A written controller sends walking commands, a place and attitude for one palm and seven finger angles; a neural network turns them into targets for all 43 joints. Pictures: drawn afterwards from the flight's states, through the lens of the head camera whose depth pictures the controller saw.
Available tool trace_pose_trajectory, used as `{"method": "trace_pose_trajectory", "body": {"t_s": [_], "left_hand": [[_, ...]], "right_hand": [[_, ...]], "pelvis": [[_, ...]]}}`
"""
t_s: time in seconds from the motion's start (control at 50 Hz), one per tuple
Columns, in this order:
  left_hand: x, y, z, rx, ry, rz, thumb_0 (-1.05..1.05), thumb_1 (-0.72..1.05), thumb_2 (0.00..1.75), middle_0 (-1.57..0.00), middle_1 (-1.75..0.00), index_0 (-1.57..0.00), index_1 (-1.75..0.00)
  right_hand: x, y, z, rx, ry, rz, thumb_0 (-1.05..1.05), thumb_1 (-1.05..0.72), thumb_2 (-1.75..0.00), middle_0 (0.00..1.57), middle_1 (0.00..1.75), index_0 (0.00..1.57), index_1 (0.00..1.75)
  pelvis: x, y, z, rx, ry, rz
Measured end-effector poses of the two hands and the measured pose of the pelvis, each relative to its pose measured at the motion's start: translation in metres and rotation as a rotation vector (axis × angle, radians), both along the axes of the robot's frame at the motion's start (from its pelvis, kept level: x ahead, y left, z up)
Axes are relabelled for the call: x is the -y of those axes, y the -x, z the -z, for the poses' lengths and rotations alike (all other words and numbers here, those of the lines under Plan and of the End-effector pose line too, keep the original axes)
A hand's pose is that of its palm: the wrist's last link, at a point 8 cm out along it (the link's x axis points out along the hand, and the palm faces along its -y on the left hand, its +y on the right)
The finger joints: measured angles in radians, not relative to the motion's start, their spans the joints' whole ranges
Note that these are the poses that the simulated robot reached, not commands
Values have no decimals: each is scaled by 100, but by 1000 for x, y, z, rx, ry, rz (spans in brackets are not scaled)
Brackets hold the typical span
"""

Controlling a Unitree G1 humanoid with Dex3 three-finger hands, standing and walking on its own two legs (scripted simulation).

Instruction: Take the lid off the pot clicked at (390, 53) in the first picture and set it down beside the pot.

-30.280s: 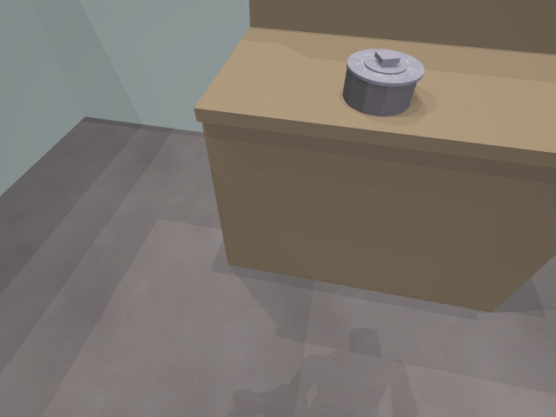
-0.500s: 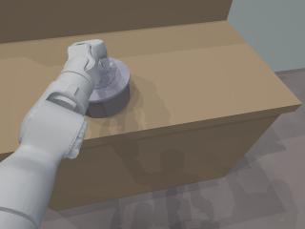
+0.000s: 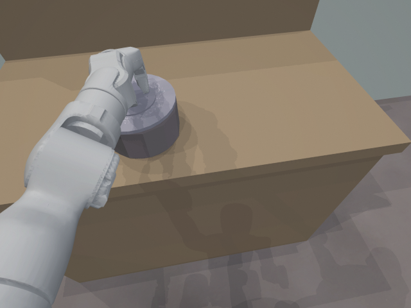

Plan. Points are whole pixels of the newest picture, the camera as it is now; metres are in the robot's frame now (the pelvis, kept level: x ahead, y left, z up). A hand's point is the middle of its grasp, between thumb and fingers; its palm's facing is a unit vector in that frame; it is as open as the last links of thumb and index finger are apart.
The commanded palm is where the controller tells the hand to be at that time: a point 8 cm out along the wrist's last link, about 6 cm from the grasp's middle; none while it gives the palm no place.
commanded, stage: lift the lid straight up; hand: left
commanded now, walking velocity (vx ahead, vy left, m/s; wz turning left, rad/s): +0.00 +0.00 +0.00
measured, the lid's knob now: (129, 92) +0.53 +0.10 +0.14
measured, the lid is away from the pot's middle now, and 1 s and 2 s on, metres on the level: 0.01 0.02 0.07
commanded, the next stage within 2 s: move the lid sideways beside the pot in 1.50 s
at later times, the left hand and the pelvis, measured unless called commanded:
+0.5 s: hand (129, 70) +0.51 +0.09 +0.21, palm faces -0.38 -0.15 -0.91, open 7.1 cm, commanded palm +0.53 +0.09 +0.27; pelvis +0.01 +0.00 +0.00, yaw -1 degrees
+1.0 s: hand (109, 53) +0.50 +0.10 +0.25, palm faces -0.32 -0.11 -0.94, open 7.1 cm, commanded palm +0.52 +0.09 +0.31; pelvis +0.00 +0.01 +0.00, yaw +1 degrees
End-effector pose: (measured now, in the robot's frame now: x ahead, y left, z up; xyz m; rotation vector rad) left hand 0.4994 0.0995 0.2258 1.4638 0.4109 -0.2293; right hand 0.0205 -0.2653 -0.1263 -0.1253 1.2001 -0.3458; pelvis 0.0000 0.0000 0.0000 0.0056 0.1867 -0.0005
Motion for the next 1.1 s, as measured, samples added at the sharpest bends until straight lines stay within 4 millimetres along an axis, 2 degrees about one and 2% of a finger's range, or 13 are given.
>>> {"method": "trace_pose_trajectory", "body": {"t_s": [0.1, 0.36, 0.5, 0.64, 0.82, 0.96, 1.1], "left_hand": [[0, -3, -7, 5, -12, 2, 3, 30, 77, -47, -97, -65, -105], [17, -11, -28, 22, 7, 1, 3, 30, 77, -47, -97, -65, -105], [9, -16, -37, 6, 31, -46, 3, 30, 76, -47, -97, -65, -105], [-5, -15, -51, 30, -7, -55, 3, 30, 76, -47, -96, -65, -105], [-16, -6, -60, 19, 17, -62, 3, 30, 76, -47, -96, -65, -105], [-11, 1, -77, 70, -14, -37, 4, 30, 76, -47, -96, -66, -105], [-2, 6, -92, 77, 17, -58, 4, 30, 77, -47, -96, -66, -106]], "right_hand": [[2, 6, -1, -11, 11, 3, 1, -90, -90, 20, 30, 20, 30], [5, 25, 1, -49, 13, 31, 1, -90, -90, 20, 30, 20, 30], [5, 31, 1, -68, 9, 47, 1, -90, -90, 20, 30, 20, 30], [8, 24, -3, -59, 11, 36, 1, -90, -90, 20, 30, 20, 30], [9, 0, -7, -9, 25, -2, 1, -90, -90, 20, 30, 20, 30], [0, -11, -6, 35, 19, -28, 1, -90, -90, 20, 30, 20, 30], [-10, -5, -1, 31, -3, -31, 1, -90, -90, 20, 30, 20, 30]], "pelvis": [[0, 1, 0, -9, -1, -3], [2, -2, 0, -21, -3, 5], [3, -6, -1, -22, -4, 15], [3, -9, -1, -21, -2, 9], [-2, -4, -1, -8, 2, -4], [-7, 0, -1, -11, 3, -12], [-9, 4, -1, -13, 3, -12]]}}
